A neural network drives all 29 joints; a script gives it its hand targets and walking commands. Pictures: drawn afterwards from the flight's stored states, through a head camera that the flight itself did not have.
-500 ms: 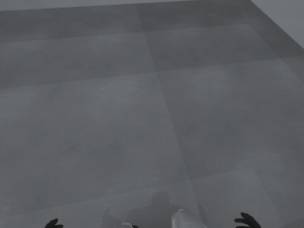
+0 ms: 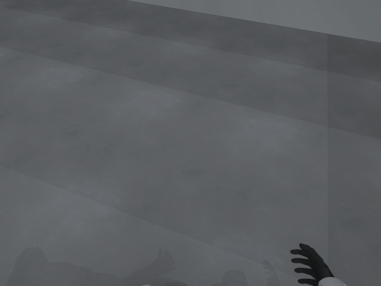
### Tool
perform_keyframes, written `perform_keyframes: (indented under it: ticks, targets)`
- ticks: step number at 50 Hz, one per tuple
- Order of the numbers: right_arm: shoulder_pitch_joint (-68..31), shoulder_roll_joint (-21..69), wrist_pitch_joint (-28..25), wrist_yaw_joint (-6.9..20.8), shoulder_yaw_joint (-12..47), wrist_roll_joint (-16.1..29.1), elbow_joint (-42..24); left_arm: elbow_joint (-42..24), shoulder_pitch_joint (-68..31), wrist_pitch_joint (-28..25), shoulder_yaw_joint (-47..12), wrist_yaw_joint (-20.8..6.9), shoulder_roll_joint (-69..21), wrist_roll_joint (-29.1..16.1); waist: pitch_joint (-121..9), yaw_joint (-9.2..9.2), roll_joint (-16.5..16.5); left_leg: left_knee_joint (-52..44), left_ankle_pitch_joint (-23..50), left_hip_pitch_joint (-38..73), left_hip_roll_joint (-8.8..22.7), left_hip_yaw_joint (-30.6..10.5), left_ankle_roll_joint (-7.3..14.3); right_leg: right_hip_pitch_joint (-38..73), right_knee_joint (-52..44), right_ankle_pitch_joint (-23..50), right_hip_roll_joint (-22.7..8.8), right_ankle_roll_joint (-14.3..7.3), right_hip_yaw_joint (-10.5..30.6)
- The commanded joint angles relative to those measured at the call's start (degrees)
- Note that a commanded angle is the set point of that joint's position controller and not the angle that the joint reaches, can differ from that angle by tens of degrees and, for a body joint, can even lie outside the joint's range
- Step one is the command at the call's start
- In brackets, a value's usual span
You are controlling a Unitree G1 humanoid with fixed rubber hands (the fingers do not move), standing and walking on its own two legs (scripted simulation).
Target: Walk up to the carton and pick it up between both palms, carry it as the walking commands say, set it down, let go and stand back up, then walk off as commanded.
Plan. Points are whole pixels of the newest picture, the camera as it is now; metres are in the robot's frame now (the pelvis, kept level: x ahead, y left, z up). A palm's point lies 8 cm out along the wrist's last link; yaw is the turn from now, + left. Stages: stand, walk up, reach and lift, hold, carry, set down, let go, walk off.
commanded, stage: walk off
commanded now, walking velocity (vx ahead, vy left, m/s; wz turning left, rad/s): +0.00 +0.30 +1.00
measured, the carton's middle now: out of the picture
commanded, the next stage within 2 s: none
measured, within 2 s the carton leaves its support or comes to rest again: neither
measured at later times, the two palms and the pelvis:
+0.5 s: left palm out of the picture -0.13 +0.42 -0.06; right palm (224, 250) +0.22 -0.07 -0.09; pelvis -0.02 +0.12 +0.03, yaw +28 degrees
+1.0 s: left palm out of the picture -0.20 +0.51 -0.10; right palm out of the picture +0.10 +0.09 -0.10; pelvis -0.10 +0.26 +0.02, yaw +33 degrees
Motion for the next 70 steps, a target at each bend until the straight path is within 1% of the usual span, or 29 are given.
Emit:
perform_keyframes:
  ticks: [1,2,6,11,15,16,17,18,19,21,25,29,32,33,34,35,36,39,41,48,51,52,53,54,55,57,64,67,70]
  targets:
    - [14.92,-22.68,-1.29,-0.30,-4.88,-0.40,1.69,-9.53,-5.24,1.47,-0.07,0.14,1.33,0.08,-12.20,-7.88,25.72,-17.20,36.75,20.58,14.15,-30.65,13.40,-27.45,26.50,-25.28,14.84,-0.76,3.52]
    - [15.66,-19.95,-1.56,-0.36,-4.44,0.27,2.44,-9.15,-8.06,2.57,0.20,1.20,3.51,-0.55,-12.72,-7.82,20.07,-15.12,40.51,21.02,12.39,-26.01,16.16,-27.52,33.49,-22.75,13.17,-1.29,10.15]
    - [1.54,-8.87,-0.40,-1.57,-1.34,-1.05,-1.18,-4.34,-1.62,2.01,0.85,2.66,4.85,-0.89,-10.97,-0.77,15.22,-12.24,33.80,9.82,3.08,-16.99,14.24,-19.72,29.85,-7.77,13.99,-3.41,12.54]
    - [3.58,-7.43,0.06,-0.13,-0.28,-1.22,-1.63,-4.86,-3.41,1.64,-0.50,3.24,2.18,-1.70,-10.02,-0.60,10.37,-15.44,23.49,4.60,2.47,-26.13,15.74,-11.75,14.15,-4.57,19.23,-7.30,13.52]
    - [1.66,-7.99,0.77,0.77,-0.12,-0.82,-1.97,-3.06,1.06,0.95,-0.67,3.80,1.92,-2.62,-8.11,1.83,8.96,-19.94,9.77,-2.94,-0.88,-32.36,10.54,2.54,-3.50,0.59,21.98,-8.64,15.09]
    - [0.73,-7.78,0.75,0.96,0.12,-0.31,-2.30,-1.92,4.78,0.58,-0.14,4.16,3.36,-2.34,-7.90,3.84,7.16,-19.52,3.18,-7.74,-3.44,-31.97,7.15,10.27,-11.60,4.65,20.21,-9.07,15.98]
    - [2.09,-5.52,0.68,0.98,0.57,0.53,-2.36,-1.22,8.23,0.06,0.88,4.58,6.78,-1.60,-9.18,5.03,-3.62,-9.39,-12.71,-14.46,-8.56,-26.74,3.33,18.61,-24.26,1.35,8.31,-11.15,26.08]
    - [4.37,-5.07,0.81,0.79,0.18,-0.23,-3.02,-3.08,2.40,0.11,2.03,4.86,14.12,-0.21,-7.66,2.81,-19.77,15.26,-17.45,-21.66,-12.62,-11.68,0.45,13.02,-32.16,-3.22,-13.67,-19.07,43.94]
    - [0.06,-10.38,0.98,0.94,-1.09,-3.14,-2.86,-3.05,-0.54,0.32,1.60,4.83,9.56,0.35,-2.67,3.08,-10.70,27.78,-11.46,-20.05,-5.74,-11.40,-0.82,2.86,-33.89,3.32,-13.07,-21.22,39.32]
    - [5.47,-9.90,1.38,1.72,-1.90,-2.79,-0.86,-4.26,-7.30,-0.76,0.14,3.58,3.86,-0.39,-1.80,-3.08,-3.56,37.69,-5.45,-13.74,-4.18,-13.64,-1.08,-1.95,-27.63,12.98,-3.82,-16.59,24.89]
    - [4.68,-3.18,1.29,2.24,0.48,0.36,-0.02,-3.29,-4.62,-1.43,0.54,2.07,5.29,0.32,-2.21,-0.82,-8.54,27.58,-2.37,-10.82,-5.16,-7.75,-3.11,-0.38,-20.87,22.36,4.38,-13.48,10.44]
    - [-2.19,-0.69,0.54,1.17,1.97,0.76,-2.30,-1.37,0.39,-1.70,2.16,1.01,10.74,0.85,-4.01,4.16,-16.06,5.49,-11.81,-2.63,-4.79,-0.36,-3.36,1.86,-19.33,33.10,3.82,-13.65,8.13]
    - [2.71,-2.40,0.20,0.00,1.10,0.03,-0.06,-0.82,0.19,-1.64,2.37,0.29,12.24,0.17,-7.39,2.30,-17.88,-9.42,-4.24,4.41,-4.60,1.89,-1.59,3.65,-15.28,36.79,2.22,-10.81,8.01]
    - [6.64,-4.25,-0.14,-0.16,0.48,-0.84,1.97,-0.64,0.76,-1.80,1.84,0.19,10.50,-0.03,-9.06,0.63,-13.77,-16.13,0.96,12.34,-5.46,1.80,-0.53,0.17,-10.21,33.97,3.35,-8.82,6.19]
    - [12.00,-7.98,-0.81,-0.26,-0.71,-1.45,4.01,-0.32,3.54,-1.69,0.71,-0.38,6.67,0.53,-12.09,-1.72,-3.01,-19.78,6.21,21.99,-2.61,-1.90,0.26,-6.57,-0.13,21.85,6.44,-6.60,3.78]
    - [13.83,-17.32,-1.43,0.16,-1.95,-1.12,2.98,-3.85,2.51,-0.62,-0.59,-0.84,-0.15,0.74,-13.28,-3.44,19.93,-21.68,20.72,25.68,16.32,-23.82,6.45,-23.54,14.63,-20.12,15.75,-3.81,0.54]
    - [14.06,-18.10,-1.58,-0.04,-1.95,-0.28,3.65,-4.79,-2.79,1.42,-0.44,0.18,1.11,0.07,-11.95,-5.15,20.60,-17.77,32.09,16.60,14.85,-18.77,11.96,-21.17,23.65,-21.56,15.20,-5.02,9.55]
    - [4.93,-9.73,-0.85,-2.38,0.40,-0.45,3.48,-3.12,-1.05,1.68,0.49,0.75,3.77,-0.66,-8.42,0.09,15.55,-17.85,23.29,11.99,6.70,-10.79,10.60,-20.79,27.01,-9.02,15.70,-7.23,12.01]
    - [2.54,-6.56,-1.03,-3.05,1.46,-0.55,2.78,-0.75,2.88,1.49,0.61,0.99,3.26,-0.21,-10.15,1.08,13.82,-17.04,27.64,10.63,5.55,-8.85,11.98,-17.20,28.00,-6.59,17.08,-6.87,10.32]
    - [6.85,-4.08,-0.63,-3.80,2.82,-0.79,5.94,-1.55,-0.55,1.16,-1.79,1.79,-2.89,-0.96,-6.94,-0.20,11.09,-19.79,15.39,7.73,7.45,-16.30,15.40,-8.32,6.04,-6.92,19.87,-10.16,9.50]
    - [7.06,-5.12,-0.17,-3.82,2.65,-0.20,7.53,0.71,4.39,0.17,-2.31,2.14,-4.32,-1.27,-6.70,3.15,6.42,-18.59,10.98,3.69,5.71,-16.98,13.09,2.23,-11.20,3.82,19.76,-11.33,9.48]
    - [8.83,-4.67,-0.20,-3.91,2.64,0.42,8.17,1.19,6.58,-0.41,-1.93,2.18,-2.26,-0.66,-5.92,4.16,1.51,-16.53,2.77,-2.25,3.19,-15.83,9.54,9.10,-20.03,8.58,15.66,-11.19,13.66]
    - [10.96,-1.93,-0.52,-3.94,2.79,0.64,7.79,1.19,9.07,-0.91,-1.09,2.17,2.66,0.32,-7.75,4.06,-12.52,-2.56,-8.49,-10.53,-2.15,-9.91,5.52,16.47,-28.33,-0.82,-0.97,-13.06,32.51]
    - [5.82,-5.05,-0.17,-3.86,1.69,-0.73,5.77,0.67,6.02,-0.15,0.08,2.34,8.02,0.49,1.31,5.24,-18.00,11.06,-16.66,-15.30,-7.10,-4.58,3.21,1.13,-30.89,8.66,-11.27,-22.03,40.46]
    - [4.39,-6.09,0.08,-3.45,1.03,-1.89,6.21,0.62,4.62,-0.46,-0.62,2.11,4.05,0.61,1.77,4.18,-7.67,20.25,-12.10,-11.68,-6.35,-11.63,2.89,-3.12,-30.57,10.99,-7.72,-21.92,35.82]
    - [10.19,-4.96,0.01,-2.49,0.36,-1.07,8.76,-1.15,-3.48,-1.13,-1.09,1.73,1.66,-0.06,1.41,-0.87,-5.09,25.25,-4.91,-10.01,-6.63,-13.58,1.34,-4.24,-29.10,9.96,0.07,-17.22,24.84]
    - [7.99,0.56,0.46,-1.68,1.20,-0.35,8.59,1.20,0.68,-2.04,0.01,1.58,2.13,0.33,-2.60,2.96,-11.67,14.37,-3.85,-9.04,-5.03,-5.56,-3.92,4.16,-23.05,21.56,5.55,-14.94,14.60]
    - [5.23,0.81,0.56,-1.19,1.81,-0.23,6.92,2.18,1.92,-1.37,1.24,1.08,4.67,0.82,-2.84,4.98,-14.33,3.13,-6.89,-2.64,-4.09,-1.23,-3.52,1.95,-22.69,19.86,5.51,-15.26,14.49]
    - [9.03,-0.93,0.34,-1.47,1.16,-0.12,7.69,1.77,-0.04,-0.74,2.20,0.84,7.22,0.84,-4.17,3.13,-14.58,-7.59,-4.59,4.01,-3.72,-0.07,-1.46,0.06,-20.33,23.76,3.06,-14.18,16.87]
